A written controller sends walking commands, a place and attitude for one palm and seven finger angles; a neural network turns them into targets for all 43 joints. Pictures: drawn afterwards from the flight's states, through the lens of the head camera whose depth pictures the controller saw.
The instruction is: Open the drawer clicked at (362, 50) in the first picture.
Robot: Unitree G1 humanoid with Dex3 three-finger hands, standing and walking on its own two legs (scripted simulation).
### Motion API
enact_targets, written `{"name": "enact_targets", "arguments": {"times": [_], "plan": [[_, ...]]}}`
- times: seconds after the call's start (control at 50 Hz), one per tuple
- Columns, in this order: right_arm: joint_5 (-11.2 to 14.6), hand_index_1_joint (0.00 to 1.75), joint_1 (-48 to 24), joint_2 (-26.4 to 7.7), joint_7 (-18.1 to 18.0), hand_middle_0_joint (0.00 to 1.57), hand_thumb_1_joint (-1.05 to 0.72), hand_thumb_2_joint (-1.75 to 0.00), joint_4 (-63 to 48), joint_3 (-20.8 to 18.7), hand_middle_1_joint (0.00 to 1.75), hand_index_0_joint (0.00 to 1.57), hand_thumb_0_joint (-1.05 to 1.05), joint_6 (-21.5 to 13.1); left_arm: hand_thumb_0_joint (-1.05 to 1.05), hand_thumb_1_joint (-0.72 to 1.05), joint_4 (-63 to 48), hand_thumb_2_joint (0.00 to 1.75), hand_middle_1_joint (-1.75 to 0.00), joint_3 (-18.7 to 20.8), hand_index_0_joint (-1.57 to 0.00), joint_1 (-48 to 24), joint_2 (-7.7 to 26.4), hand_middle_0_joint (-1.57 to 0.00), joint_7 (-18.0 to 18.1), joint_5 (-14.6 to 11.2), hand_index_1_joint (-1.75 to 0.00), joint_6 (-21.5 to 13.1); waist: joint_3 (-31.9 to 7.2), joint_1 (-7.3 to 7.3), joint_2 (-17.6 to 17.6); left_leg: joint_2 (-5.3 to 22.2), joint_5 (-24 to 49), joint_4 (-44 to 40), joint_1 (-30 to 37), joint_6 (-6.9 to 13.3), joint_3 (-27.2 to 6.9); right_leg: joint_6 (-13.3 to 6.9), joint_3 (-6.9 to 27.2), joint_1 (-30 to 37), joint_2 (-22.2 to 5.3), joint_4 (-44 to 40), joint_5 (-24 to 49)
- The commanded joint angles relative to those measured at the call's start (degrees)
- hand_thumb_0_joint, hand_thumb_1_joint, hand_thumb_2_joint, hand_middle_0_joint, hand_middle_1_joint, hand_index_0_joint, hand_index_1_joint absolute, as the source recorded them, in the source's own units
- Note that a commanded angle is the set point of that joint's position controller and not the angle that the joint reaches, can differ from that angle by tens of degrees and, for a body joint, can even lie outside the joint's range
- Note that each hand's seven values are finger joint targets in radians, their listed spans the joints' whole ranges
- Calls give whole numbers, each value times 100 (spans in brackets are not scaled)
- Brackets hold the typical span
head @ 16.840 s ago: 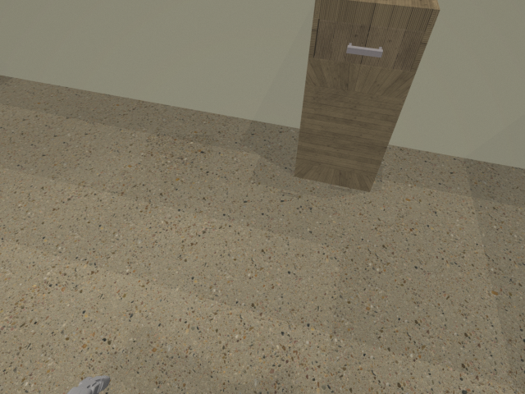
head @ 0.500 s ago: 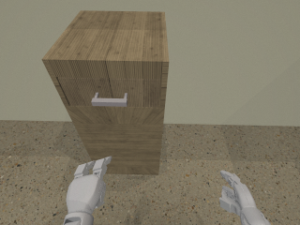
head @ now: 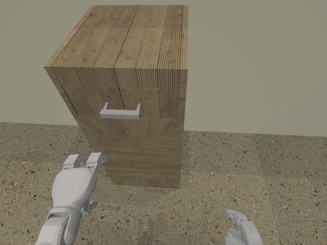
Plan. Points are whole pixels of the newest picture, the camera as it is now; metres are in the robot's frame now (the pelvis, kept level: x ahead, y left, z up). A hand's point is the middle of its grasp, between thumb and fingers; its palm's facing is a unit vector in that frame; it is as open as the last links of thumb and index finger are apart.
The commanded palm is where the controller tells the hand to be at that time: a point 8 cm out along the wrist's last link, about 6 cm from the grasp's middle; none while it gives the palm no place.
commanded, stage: raise the hand with hooked fingers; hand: left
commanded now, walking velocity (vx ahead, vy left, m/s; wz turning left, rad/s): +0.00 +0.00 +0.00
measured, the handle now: (121, 110) +0.50 +0.21 +0.00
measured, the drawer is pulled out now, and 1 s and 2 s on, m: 0.00 0.00 0.00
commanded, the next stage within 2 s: move the hooked fingers above the handle in 1.00 s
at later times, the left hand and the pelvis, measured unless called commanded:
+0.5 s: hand (85, 144) +0.30 +0.22 +0.10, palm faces +0.10 -0.08 -0.99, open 13.7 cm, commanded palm +0.27 +0.23 +0.15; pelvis +0.01 -0.02 +0.02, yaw +2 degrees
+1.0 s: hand (75, 144) +0.29 +0.23 +0.11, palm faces +0.09 -0.08 -0.99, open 13.8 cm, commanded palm +0.26 +0.24 +0.16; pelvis -0.01 -0.01 +0.02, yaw +3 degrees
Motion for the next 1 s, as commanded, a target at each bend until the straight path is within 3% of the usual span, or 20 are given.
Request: {"name": "enact_targets", "arguments": {"times": [0.0,0.06,0.12,0.16,0.24,0.3,0.34,0.42,0.5,0.58,0.66,0.72,0.84,0.92,0.98], "plan": [[-18,30,-911,-784,-104,20,-90,-90,-902,-507,30,20,0,-357,0,-17,-1809,44,-99,947,-28,-970,946,-28,475,-169,-99,-122,-1759,92,271,310,3101,-500,963,-431,-968,-103,682,1080,-247,-440,2260],[23,30,-858,-878,-156,20,-90,-90,-763,-577,30,20,0,-358,0,-24,-1434,41,-103,865,-28,-1276,875,-28,413,-347,-103,-93,-1317,-99,-347,250,2582,-598,738,-348,-914,-34,633,1007,-270,-617,2129],[113,30,-889,-934,-190,20,-90,-90,-700,-621,30,20,0,-315,0,-31,-999,38,-108,668,-29,-1421,817,-29,201,-405,-108,78,-1082,-100,-607,162,2210,-742,582,-309,-806,9,637,1124,-320,-796,2088],[156,30,-932,-967,-208,20,-90,-90,-706,-620,30,20,0,-278,0,-36,-957,36,-111,680,-29,-1562,971,-29,-6,-435,-111,219,-1180,-36,-669,101,2175,-827,546,-282,-720,31,726,1468,-370,-868,2278],[174,30,-1083,-972,-258,20,-90,-90,-729,-566,30,20,0,-198,0,-45,-1093,32,-117,932,-30,-1971,1458,-30,-314,-439,-117,291,-1329,65,-383,34,2272,-975,619,-253,-661,48,811,1942,-432,-940,2591],[150,30,-1099,-932,-270,20,-90,-90,-695,-536,30,20,0,-188,0,-50,-1246,30,-120,1015,-30,-2275,1583,-30,-411,-442,-120,179,-1369,98,-7,22,2555,-1051,818,-247,-644,34,789,2074,-443,-987,2926],[171,30,-1122,-928,-269,20,-90,-90,-667,-514,30,20,0,-148,0,-50,-1160,30,-120,1160,-30,-2521,1741,-30,-434,-445,-120,176,-1295,95,56,19,2579,-1100,856,-265,-668,11,778,2056,-416,-1045,2873],[221,30,-1109,-918,-263,20,-90,-90,-604,-505,30,20,0,-85,0,-50,-859,30,-120,1082,-30,-3007,1699,-30,-560,-508,-120,280,-1226,27,-133,20,2682,-1187,916,-270,-615,47,705,2075,-400,-1148,3008],[273,30,-1124,-959,-285,20,-90,-90,-604,-487,30,20,0,-5,0,-50,-571,30,-120,894,-30,-3557,1687,-30,-910,-619,-120,475,-1192,-53,-409,8,2548,-1280,895,-245,-564,108,617,2209,-426,-1263,2908],[300,30,-1153,-980,-313,20,-90,-90,-605,-456,30,20,0,42,0,-50,-447,30,-120,816,-30,-3959,1796,-30,-1310,-731,-120,462,-1228,-92,-394,5,2494,-1328,941,-221,-574,125,554,2304,-457,-1332,2868],[277,30,-1063,-968,-247,20,-90,-90,-666,-448,30,20,0,9,0,-50,-427,30,-120,913,-30,-3340,1761,-30,-1533,-797,-120,148,-1320,44,-353,18,2623,-1353,933,-238,-603,108,505,2406,-462,-1301,2909],[246,30,-1034,-986,-221,20,-90,-90,-680,-482,30,20,0,-6,0,-50,-678,30,-120,1146,-30,-3260,1907,-30,-1483,-833,-120,-154,-1335,98,-435,18,2670,-1358,861,-234,-619,114,539,2407,-468,-1266,3086],[261,30,-945,-966,-199,20,-90,-90,-589,-560,30,20,0,-96,0,-50,-964,30,-120,1470,-30,-3749,2120,-30,-921,-747,-120,-530,-1364,106,17,54,2524,-1392,996,-293,-676,21,538,1996,-413,-1329,2286],[315,30,-891,-975,-193,20,-90,-90,-506,-614,30,20,0,-148,0,-50,-668,30,-120,1318,-30,-3725,1942,-30,-718,-725,-120,-427,-1336,68,-14,99,2455,-1396,1072,-327,-664,21,401,1750,-399,-1345,1954],[356,30,-903,-998,-197,20,-90,-90,-494,-619,30,20,0,-130,0,-50,-434,30,-120,1120,-30,-3608,1782,-30,-767,-769,-120,-221,-1269,24,-234,103,2248,-1437,1015,-319,-652,50,349,1733,-402,-1396,1721]]}}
